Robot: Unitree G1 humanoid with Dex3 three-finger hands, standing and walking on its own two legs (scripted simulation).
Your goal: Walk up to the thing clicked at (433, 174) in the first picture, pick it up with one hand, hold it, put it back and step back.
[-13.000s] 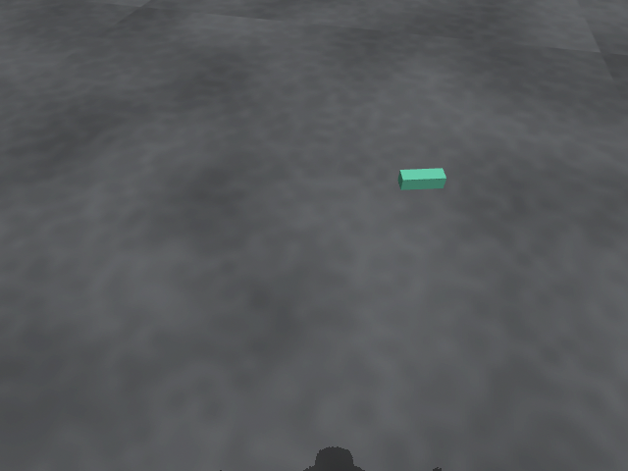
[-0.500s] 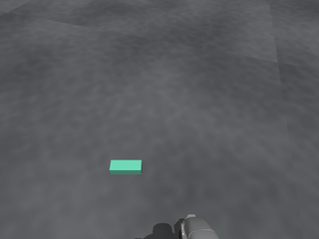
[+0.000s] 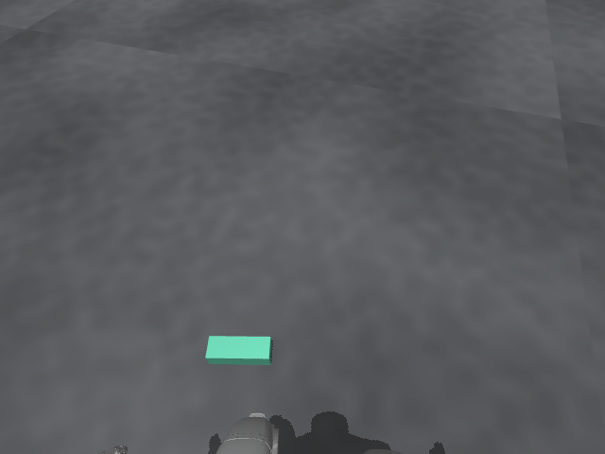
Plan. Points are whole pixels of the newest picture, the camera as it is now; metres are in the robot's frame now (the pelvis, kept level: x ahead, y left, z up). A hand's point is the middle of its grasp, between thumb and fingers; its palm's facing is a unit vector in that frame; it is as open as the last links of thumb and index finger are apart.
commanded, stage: walk up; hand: left
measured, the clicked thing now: (240, 350) +0.48 +0.25 -0.73
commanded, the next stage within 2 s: none
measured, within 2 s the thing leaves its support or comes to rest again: neither
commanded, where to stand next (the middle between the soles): +0.11 +0.03 m, yaw +1 degrees
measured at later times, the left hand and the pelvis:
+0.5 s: hand out of the picture +0.03 +0.27 -0.15, palm faces -0.03 -0.91 -0.41, open 7.4 cm; pelvis +0.00 +0.00 -0.01, yaw -1 degrees
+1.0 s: hand out of the picture +0.12 +0.26 -0.15, palm faces -0.06 -0.94 -0.35, open 7.4 cm; pelvis +0.01 +0.00 +0.01, yaw -1 degrees
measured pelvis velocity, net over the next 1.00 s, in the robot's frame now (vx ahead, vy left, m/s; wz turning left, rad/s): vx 0.01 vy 0.00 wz -0.02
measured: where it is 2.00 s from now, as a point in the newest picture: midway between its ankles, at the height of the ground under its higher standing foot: outside the picture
